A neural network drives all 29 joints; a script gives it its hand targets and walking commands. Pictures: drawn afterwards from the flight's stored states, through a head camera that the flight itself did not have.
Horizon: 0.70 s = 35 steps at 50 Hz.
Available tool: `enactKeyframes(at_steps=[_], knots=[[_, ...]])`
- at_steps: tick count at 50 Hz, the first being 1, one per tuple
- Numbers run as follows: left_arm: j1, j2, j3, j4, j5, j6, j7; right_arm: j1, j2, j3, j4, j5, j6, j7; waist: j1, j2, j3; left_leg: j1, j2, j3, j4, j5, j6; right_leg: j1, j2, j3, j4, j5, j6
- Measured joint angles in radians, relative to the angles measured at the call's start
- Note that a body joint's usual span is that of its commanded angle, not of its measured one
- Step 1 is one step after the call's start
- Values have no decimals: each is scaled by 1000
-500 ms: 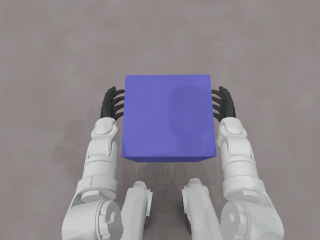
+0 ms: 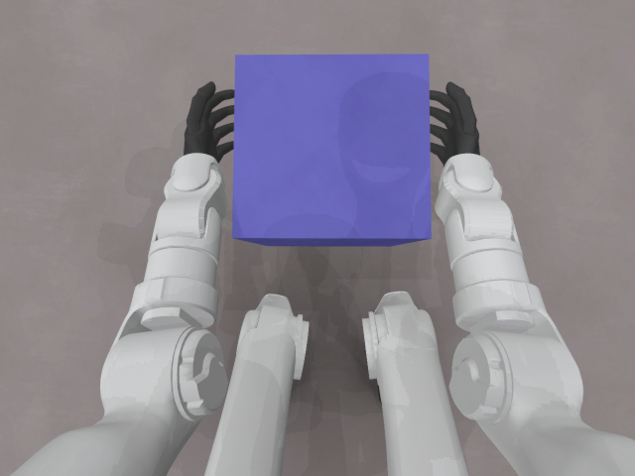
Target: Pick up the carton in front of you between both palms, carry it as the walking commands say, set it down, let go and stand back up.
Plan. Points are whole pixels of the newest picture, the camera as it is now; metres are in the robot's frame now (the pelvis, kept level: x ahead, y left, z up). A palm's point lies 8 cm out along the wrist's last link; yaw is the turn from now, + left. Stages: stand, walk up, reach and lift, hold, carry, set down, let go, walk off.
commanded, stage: set down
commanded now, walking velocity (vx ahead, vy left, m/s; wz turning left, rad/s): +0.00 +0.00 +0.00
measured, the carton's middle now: (329, 171) +0.48 +0.00 -0.20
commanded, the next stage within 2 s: none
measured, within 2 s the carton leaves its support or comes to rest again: rests again in 1.50 s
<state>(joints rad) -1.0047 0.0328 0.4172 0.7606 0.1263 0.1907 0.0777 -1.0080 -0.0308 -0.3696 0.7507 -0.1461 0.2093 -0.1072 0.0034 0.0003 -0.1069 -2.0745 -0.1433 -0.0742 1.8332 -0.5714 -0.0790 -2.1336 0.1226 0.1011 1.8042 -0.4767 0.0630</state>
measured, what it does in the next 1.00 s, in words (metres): lowers itself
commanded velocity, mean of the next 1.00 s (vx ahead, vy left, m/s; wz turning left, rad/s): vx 0.00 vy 0.00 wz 0.00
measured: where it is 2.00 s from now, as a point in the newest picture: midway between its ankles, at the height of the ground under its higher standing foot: (329, 384)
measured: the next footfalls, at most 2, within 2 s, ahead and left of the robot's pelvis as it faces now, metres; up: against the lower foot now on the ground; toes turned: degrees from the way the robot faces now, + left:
none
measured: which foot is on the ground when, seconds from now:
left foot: down 0.00-1.00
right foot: down 0.00-1.00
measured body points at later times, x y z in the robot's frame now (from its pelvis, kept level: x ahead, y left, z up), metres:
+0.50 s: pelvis +0.00 +0.01 -0.09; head +0.34 +0.01 +0.21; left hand +0.51 +0.15 -0.25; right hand +0.51 -0.16 -0.24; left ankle +0.09 +0.13 -0.44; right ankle +0.11 -0.12 -0.44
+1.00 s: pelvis -0.01 +0.01 -0.10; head +0.33 +0.00 +0.19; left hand +0.51 +0.15 -0.27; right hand +0.51 -0.16 -0.27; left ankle +0.09 +0.13 -0.44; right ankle +0.11 -0.12 -0.44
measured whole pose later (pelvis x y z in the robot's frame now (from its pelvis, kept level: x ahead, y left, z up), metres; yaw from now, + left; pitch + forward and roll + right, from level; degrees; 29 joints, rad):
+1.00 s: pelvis -0.01 +0.01 -0.10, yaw +0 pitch +39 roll +0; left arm -1.26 0.16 0.29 1.05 0.03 0.11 0.12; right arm -1.25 -0.18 -0.31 1.05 -0.04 0.11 -0.10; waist -0.01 0.01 0.19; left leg -2.25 -0.16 -0.05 2.20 -0.63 -0.07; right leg -2.29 0.10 0.06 2.16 -0.54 0.07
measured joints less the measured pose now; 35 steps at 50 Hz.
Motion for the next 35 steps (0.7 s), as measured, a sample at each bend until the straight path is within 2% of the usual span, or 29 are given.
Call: enactKeyframes(at_steps=[12, 19, 23, 35], knots=[[-136, 57, -45, 69, -47, -18, 32, -138, -75, 31, 79, 49, -23, -12, -8, 5, 126, -149, -22, 9, 165, -10, -9, -144, 11, 0, 159, -9, 22], [-199, 91, -118, 108, -117, -29, 67, -181, -130, 79, 111, 121, -41, -20, -19, 6, 232, -183, -46, 12, 261, -23, -14, -168, -5, -9, 257, -35, 28], [-184, 105, -160, 112, -147, -30, 81, -177, -134, 94, 125, 158, -45, -26, -15, -2, 243, -179, -39, 8, 304, -48, -12, -163, -3, -21, 291, -55, 27], [-219, 102, -142, 217, -115, -56, 80, -205, -141, 62, 229, 119, -75, -11, -16, 9, 239, -187, -35, 17, 337, -53, 1, -166, -9, -22, 322, -65, 29]])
